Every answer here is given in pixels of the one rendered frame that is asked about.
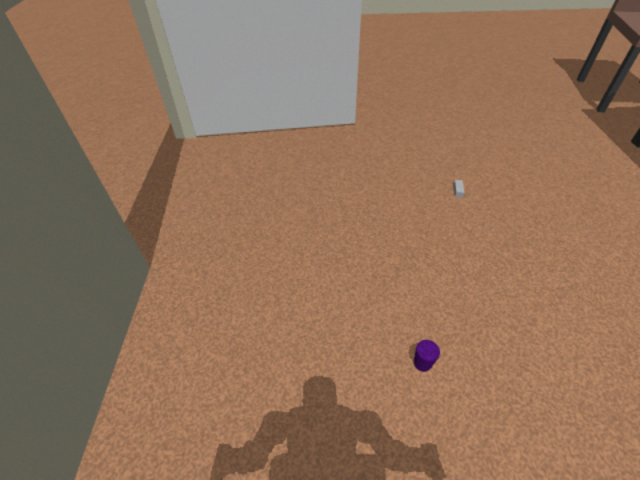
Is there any chair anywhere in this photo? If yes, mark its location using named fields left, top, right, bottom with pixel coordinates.
left=577, top=0, right=640, bottom=112

